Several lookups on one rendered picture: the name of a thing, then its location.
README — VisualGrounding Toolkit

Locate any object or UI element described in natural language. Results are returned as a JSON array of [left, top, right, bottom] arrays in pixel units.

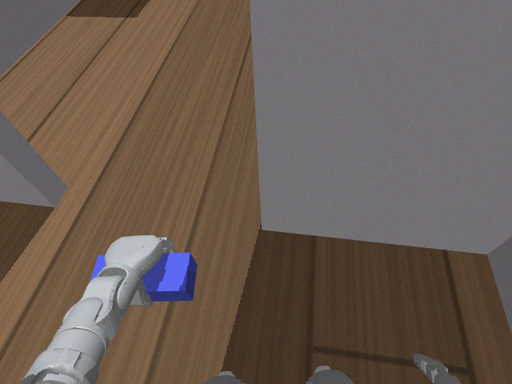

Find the carton
[[90, 253, 197, 302]]

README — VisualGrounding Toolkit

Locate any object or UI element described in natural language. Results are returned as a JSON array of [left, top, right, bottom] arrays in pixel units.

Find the right robot hand
[[414, 354, 461, 384]]

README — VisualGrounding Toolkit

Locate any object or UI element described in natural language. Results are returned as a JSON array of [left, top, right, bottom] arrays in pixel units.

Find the left robot hand
[[105, 235, 176, 306]]

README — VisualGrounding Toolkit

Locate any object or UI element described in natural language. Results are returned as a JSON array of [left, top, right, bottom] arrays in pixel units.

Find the left robot arm
[[20, 263, 140, 384]]

